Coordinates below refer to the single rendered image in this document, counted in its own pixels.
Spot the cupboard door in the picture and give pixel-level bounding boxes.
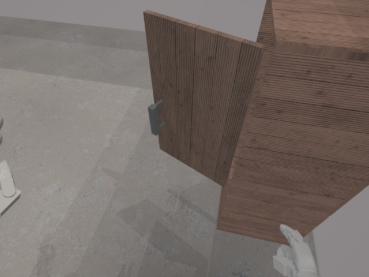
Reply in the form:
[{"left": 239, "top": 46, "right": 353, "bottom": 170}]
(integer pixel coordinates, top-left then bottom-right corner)
[{"left": 143, "top": 10, "right": 266, "bottom": 187}]

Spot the left robot hand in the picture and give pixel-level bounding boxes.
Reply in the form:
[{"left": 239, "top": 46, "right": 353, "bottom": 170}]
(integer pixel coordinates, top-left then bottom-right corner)
[{"left": 0, "top": 116, "right": 21, "bottom": 217}]

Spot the right robot hand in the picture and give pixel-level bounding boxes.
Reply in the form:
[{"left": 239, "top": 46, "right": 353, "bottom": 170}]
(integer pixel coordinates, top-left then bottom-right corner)
[{"left": 273, "top": 224, "right": 318, "bottom": 277}]

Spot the handle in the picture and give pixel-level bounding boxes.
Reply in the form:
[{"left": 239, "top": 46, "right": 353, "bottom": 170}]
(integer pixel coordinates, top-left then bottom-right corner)
[{"left": 148, "top": 99, "right": 165, "bottom": 136}]

